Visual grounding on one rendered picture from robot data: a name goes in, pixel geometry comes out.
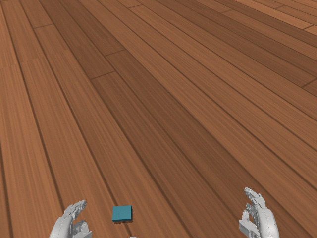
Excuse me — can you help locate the right robot hand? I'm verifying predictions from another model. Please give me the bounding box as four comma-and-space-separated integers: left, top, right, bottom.
239, 187, 280, 238

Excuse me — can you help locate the small box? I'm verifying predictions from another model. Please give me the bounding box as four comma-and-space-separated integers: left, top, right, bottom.
112, 205, 132, 222

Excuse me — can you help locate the left robot hand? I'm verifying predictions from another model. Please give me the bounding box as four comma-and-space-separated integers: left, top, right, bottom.
49, 200, 92, 238

